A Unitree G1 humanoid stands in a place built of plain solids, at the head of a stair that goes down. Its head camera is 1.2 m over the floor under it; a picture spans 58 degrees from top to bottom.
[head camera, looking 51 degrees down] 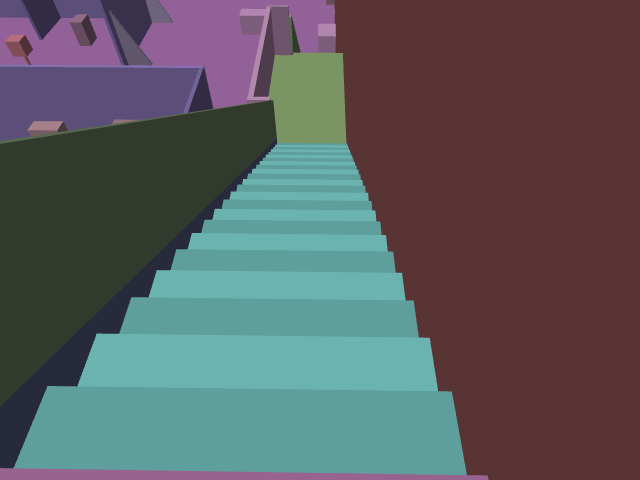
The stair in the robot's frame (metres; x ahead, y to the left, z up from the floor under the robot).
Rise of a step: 0.17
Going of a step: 0.27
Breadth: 1.29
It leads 1 degrees to the right of straight ahead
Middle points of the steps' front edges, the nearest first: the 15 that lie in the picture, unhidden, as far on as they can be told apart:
0.50 0.23 -0.17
0.77 0.22 -0.34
1.04 0.22 -0.50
1.31 0.22 -0.67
1.58 0.21 -0.84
1.84 0.21 -1.01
2.11 0.20 -1.18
2.38 0.20 -1.35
2.65 0.20 -1.52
2.92 0.19 -1.68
3.19 0.19 -1.85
3.46 0.19 -2.02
3.72 0.18 -2.19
3.99 0.18 -2.36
4.26 0.18 -2.53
